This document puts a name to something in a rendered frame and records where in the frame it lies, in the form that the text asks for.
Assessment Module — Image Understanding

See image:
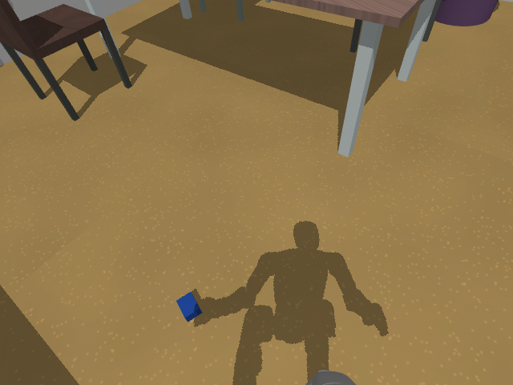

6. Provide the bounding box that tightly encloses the small box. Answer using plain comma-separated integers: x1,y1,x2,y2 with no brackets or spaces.
177,292,202,322

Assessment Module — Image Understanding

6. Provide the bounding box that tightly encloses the table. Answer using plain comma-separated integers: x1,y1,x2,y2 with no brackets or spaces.
85,0,436,157

